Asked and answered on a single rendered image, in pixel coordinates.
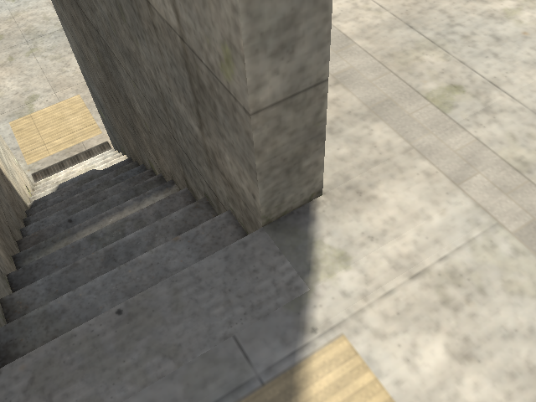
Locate stairs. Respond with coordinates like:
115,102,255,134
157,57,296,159
0,148,247,368

